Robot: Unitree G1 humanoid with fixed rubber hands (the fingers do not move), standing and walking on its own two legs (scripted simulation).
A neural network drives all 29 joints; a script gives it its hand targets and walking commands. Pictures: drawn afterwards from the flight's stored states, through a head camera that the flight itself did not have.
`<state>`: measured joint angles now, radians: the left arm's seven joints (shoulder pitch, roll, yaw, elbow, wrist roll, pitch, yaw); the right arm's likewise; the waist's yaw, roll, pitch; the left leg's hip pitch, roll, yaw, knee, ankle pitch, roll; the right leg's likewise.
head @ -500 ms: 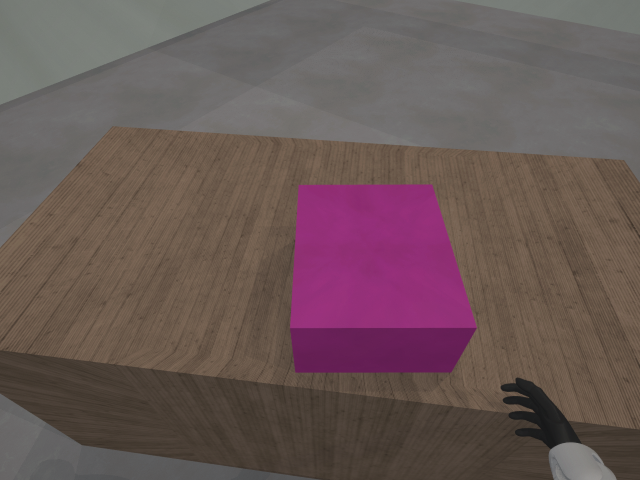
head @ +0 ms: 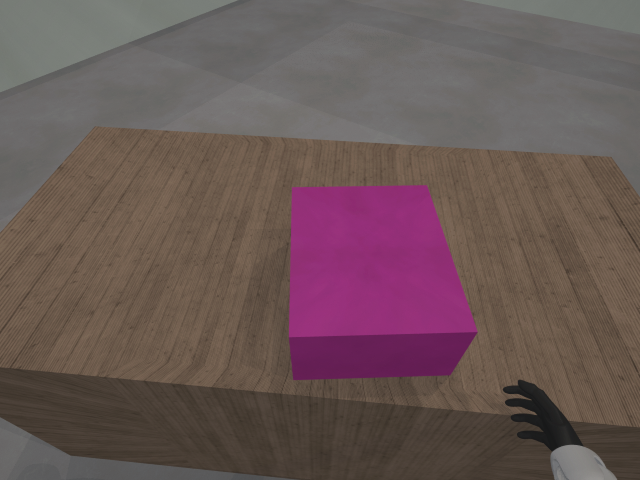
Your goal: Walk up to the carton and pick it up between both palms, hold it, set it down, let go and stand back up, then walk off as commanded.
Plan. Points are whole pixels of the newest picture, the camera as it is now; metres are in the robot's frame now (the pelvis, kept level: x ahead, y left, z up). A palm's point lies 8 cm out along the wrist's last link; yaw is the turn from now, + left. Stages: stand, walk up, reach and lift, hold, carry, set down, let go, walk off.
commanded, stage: stand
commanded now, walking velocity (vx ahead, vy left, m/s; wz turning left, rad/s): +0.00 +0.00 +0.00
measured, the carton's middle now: (365, 274) +0.45 -0.03 -0.06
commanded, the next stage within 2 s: walk off in 1.10 s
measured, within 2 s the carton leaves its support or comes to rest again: neither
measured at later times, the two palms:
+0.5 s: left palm out of the picture +0.06 +0.30 -0.12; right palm (563, 445) +0.19 -0.27 -0.05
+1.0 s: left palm out of the picture +0.08 +0.29 -0.12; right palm (567, 445) +0.19 -0.28 -0.05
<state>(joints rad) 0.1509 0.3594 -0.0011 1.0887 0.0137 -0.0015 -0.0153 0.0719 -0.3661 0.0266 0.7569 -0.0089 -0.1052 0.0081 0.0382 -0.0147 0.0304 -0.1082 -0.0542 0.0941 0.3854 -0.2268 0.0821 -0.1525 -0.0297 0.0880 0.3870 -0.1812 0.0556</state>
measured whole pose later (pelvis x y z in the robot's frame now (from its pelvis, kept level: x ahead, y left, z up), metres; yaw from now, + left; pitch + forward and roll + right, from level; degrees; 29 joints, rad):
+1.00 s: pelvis +0.01 +0.00 +0.00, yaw -1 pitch -3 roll +0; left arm 0.13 0.35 0.00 1.07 0.01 0.02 -0.02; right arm 0.08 -0.36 0.02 0.73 -0.01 -0.11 0.01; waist 0.02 -0.01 0.04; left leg -0.09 -0.05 0.11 0.36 -0.23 0.07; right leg -0.16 -0.03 0.10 0.39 -0.19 0.05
